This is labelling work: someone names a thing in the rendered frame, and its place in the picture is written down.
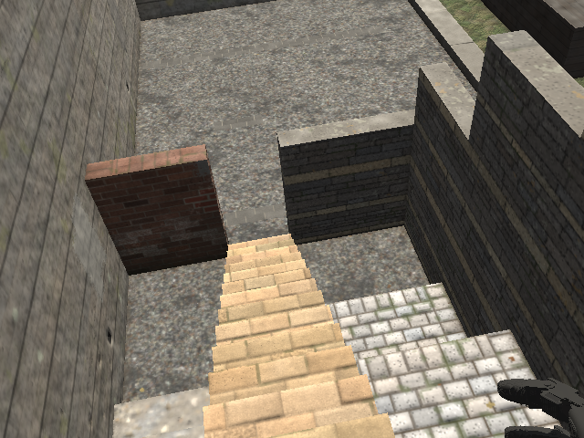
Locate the robot right hand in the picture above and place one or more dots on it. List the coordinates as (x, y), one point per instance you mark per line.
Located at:
(555, 398)

